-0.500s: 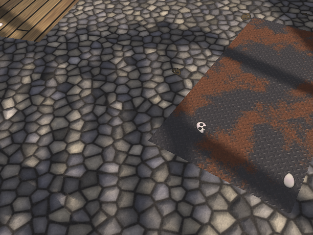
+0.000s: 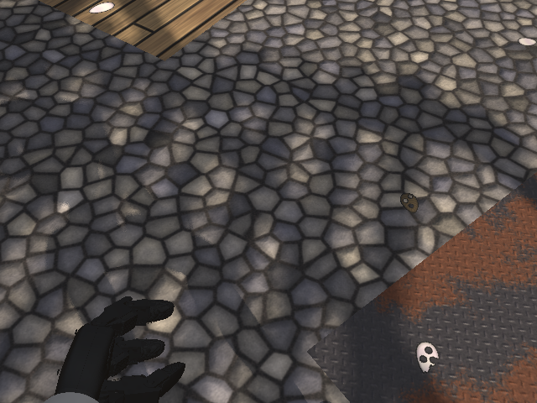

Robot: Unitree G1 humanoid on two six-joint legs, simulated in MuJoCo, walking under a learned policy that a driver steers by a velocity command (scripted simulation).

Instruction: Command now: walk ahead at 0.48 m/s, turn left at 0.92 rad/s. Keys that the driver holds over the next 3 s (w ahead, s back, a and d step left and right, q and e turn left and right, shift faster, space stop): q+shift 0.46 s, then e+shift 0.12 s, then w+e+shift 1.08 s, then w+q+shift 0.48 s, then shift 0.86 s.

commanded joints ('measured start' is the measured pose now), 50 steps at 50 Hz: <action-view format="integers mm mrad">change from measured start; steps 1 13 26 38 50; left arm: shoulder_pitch -39 123 206 192 130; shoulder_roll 140 161 188 154 135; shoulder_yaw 79 140 162 164 145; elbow -91 60 166 162 102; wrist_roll -51 3 -43 -53 3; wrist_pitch -47 27 72 64 132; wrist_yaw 35 39 -7 -7 -100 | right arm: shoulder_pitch -12 -158 -220 -212 -183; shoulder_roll -158 -55 -198 -112 -168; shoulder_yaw -41 -12 -79 -33 -60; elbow -70 -330 -357 -244 -168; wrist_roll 23 -11 -28 -56 -94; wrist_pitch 7 97 126 -29 -25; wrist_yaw -31 -30 0 -41 -10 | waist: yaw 63 83 87 91 129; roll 73 -106 109 129 132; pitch -73 -124 -153 -65 57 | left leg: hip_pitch -214 -557 10 40 12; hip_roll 94 287 278 540 553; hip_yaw -226 172 150 70 440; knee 47 759 -11 -316 -328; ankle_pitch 533 -70 487 -222 -265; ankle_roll -26 -234 -30 26 -71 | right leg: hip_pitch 429 461 342 -181 47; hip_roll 183 -222 -151 -43 -61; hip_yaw -90 -36 -360 -81 -290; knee -233 -349 20 495 169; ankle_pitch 104 296 -151 -180 -316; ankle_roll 11 -294 -89 -25 -167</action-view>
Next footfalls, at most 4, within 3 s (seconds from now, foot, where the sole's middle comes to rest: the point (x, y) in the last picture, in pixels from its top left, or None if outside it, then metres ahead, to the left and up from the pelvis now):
0.08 right None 0.31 -0.16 -0.77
0.52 left None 0.20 0.09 -0.77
1.08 right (296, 374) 0.51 -0.11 -0.77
1.52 left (227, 220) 0.99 0.03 -0.77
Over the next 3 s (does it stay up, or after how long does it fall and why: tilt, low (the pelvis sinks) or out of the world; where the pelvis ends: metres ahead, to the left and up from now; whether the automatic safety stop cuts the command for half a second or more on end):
stays up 1.67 -0.35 0.00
